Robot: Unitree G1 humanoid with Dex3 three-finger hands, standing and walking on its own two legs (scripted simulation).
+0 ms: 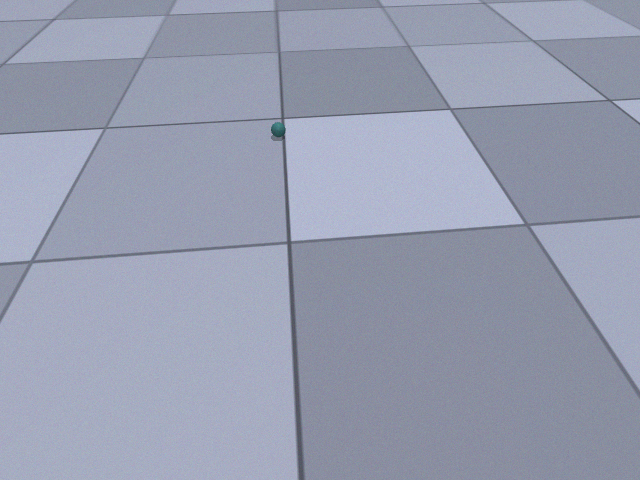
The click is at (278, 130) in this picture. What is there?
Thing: free ball
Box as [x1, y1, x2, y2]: [271, 122, 285, 136]
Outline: 276,122 272,125 271,131 275,136 281,136 284,133 284,126 281,123
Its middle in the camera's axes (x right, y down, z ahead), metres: -0.27 -0.68 +2.31
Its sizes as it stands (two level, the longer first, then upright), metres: 0.086 0.086 0.086
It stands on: the floor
